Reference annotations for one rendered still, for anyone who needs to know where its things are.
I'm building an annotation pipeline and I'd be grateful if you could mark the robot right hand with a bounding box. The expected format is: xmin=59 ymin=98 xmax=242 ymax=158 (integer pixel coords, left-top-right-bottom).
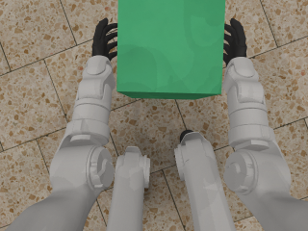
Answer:
xmin=223 ymin=17 xmax=247 ymax=67

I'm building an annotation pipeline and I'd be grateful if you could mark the robot left upper arm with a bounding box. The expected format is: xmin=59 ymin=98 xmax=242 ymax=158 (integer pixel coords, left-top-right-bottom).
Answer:
xmin=5 ymin=144 xmax=115 ymax=231

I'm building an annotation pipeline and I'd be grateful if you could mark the robot right upper arm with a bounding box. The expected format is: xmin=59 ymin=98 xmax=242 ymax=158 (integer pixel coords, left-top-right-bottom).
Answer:
xmin=223 ymin=149 xmax=308 ymax=231

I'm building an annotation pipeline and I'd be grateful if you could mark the right robot forearm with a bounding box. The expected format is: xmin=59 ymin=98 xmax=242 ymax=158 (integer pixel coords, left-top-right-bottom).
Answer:
xmin=222 ymin=57 xmax=286 ymax=162

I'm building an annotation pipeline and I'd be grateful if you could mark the left robot thigh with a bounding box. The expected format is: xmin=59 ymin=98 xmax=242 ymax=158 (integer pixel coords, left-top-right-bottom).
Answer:
xmin=106 ymin=152 xmax=150 ymax=231

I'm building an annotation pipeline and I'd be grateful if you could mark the robot left hand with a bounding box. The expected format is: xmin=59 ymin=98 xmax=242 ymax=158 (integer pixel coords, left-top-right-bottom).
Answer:
xmin=91 ymin=17 xmax=118 ymax=61

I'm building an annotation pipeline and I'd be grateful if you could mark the robot right shin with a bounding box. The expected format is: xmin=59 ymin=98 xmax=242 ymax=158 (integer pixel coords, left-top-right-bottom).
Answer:
xmin=180 ymin=132 xmax=218 ymax=167

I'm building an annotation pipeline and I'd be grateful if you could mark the carton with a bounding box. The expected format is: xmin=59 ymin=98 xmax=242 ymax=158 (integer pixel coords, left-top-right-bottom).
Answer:
xmin=116 ymin=0 xmax=226 ymax=100

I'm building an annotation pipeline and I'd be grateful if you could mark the left robot forearm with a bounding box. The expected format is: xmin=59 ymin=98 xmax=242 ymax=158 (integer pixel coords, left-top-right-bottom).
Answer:
xmin=49 ymin=55 xmax=116 ymax=183

